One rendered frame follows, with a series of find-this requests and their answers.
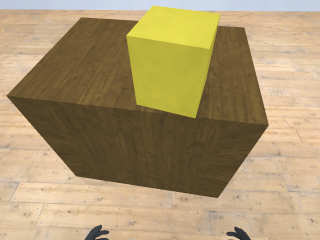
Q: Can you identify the robot left hand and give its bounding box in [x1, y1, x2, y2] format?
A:
[84, 225, 109, 240]

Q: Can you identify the robot right hand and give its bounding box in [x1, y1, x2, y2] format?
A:
[226, 226, 251, 240]

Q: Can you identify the pedestal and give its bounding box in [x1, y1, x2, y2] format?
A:
[7, 17, 269, 198]

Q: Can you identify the carton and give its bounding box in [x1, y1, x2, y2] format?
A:
[126, 5, 221, 118]

